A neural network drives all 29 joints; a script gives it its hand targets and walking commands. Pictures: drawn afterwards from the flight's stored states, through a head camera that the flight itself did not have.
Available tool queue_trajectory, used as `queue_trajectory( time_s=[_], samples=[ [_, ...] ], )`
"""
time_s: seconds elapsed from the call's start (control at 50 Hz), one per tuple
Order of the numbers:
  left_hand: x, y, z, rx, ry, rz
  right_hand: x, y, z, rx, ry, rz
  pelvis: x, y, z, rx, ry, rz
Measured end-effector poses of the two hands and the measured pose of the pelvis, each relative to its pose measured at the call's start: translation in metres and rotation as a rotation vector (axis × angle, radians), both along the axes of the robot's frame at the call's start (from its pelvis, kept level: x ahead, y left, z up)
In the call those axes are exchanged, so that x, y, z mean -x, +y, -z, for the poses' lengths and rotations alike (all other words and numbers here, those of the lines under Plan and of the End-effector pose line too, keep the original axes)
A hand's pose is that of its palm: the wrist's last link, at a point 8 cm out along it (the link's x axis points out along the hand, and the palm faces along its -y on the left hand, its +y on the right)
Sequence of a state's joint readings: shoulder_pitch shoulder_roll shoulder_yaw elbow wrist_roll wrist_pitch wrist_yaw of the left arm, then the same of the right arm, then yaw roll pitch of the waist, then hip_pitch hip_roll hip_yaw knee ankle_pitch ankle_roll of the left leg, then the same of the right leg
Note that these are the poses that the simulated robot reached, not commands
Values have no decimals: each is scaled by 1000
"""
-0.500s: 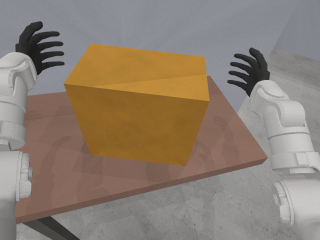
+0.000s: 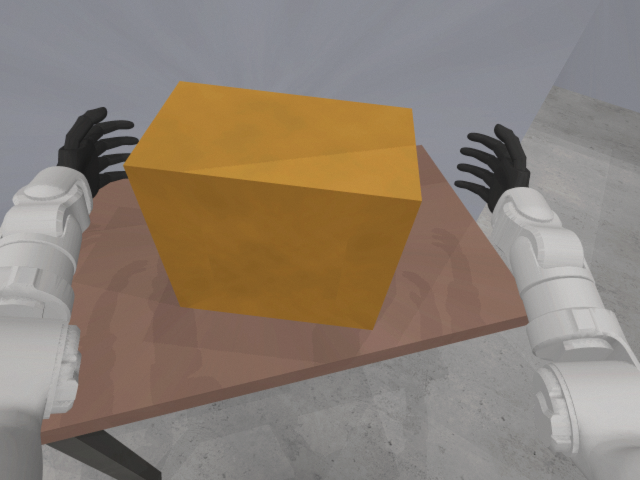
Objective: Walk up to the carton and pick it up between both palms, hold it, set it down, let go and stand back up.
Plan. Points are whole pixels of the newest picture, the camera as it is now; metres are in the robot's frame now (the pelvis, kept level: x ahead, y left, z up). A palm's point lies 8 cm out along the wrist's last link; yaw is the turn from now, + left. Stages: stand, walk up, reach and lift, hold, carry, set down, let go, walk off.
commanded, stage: reach and lift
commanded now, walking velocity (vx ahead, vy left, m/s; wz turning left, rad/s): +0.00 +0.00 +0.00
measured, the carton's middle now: (285, 217) +0.45 +0.00 +0.06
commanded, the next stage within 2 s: none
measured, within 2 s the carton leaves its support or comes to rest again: neither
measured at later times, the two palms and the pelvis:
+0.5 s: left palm (134, 196) +0.48 +0.20 +0.09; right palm (471, 225) +0.39 -0.25 +0.08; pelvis +0.02 +0.00 +0.00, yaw +0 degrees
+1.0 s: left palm (133, 200) +0.47 +0.20 +0.10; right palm (461, 224) +0.38 -0.23 +0.10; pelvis +0.01 +0.00 +0.00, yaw +0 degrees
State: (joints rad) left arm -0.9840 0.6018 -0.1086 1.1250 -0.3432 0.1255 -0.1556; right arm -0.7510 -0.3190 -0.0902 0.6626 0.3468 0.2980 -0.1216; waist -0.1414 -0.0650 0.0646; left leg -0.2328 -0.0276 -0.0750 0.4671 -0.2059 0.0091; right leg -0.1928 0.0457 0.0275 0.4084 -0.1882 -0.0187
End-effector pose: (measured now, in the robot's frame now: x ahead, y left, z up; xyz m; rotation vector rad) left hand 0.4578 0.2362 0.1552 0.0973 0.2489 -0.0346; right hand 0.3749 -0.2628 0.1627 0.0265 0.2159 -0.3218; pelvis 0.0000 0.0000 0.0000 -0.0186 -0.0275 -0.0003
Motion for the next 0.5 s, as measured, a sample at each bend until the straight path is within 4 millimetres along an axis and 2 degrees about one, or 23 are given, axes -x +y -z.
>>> queue_trajectory(
  time_s=[0.16,0.24,0.38,0.5],
  samples=[
    [-5,-16,50,4,25,24,-9,7,40,-11,18,0,-5,0,0,0,63,1],
    [-10,-23,68,1,38,29,-13,10,59,-19,28,1,-9,0,0,0,101,2],
    [-19,-34,71,-1,14,68,-16,9,79,-25,58,33,-15,0,0,0,135,3],
    [-21,-39,61,3,4,83,-14,8,78,-24,58,51,-16,0,0,0,138,3]
  ],
)
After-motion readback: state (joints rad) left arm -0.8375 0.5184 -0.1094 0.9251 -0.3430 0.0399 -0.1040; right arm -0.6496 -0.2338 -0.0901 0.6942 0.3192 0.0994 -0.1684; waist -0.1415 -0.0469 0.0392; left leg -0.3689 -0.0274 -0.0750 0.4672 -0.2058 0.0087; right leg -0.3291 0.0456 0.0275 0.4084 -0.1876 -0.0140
